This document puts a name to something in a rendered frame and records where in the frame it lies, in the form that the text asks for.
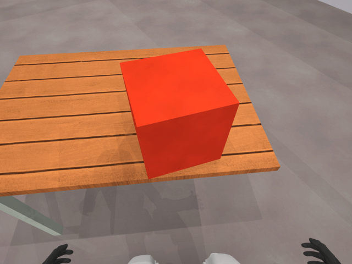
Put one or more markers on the carton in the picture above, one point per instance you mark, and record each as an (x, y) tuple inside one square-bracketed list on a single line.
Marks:
[(182, 110)]

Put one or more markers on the robot left hand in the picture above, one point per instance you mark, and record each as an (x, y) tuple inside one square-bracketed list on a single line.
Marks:
[(59, 251)]

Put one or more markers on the robot right hand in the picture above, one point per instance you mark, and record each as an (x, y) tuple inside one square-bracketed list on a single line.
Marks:
[(324, 253)]

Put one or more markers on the table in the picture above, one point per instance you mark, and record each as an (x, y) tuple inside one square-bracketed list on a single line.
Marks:
[(66, 124)]

